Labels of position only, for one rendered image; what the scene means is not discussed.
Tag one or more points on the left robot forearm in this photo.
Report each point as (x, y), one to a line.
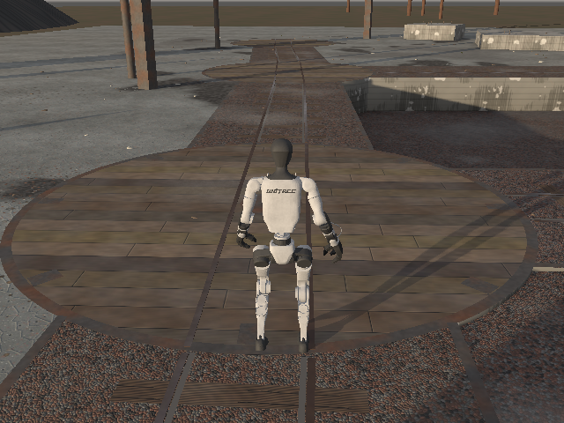
(242, 228)

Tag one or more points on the right robot forearm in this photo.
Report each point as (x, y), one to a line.
(329, 232)

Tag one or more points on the right robot upper arm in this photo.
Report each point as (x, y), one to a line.
(309, 185)

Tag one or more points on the left robot upper arm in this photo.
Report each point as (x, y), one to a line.
(254, 185)

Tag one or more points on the left robot thigh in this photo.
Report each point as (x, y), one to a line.
(262, 261)

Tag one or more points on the left robot hand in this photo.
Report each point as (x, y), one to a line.
(240, 241)

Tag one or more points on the robot torso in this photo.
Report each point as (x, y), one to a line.
(281, 212)

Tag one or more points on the right robot hand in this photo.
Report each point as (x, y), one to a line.
(335, 250)

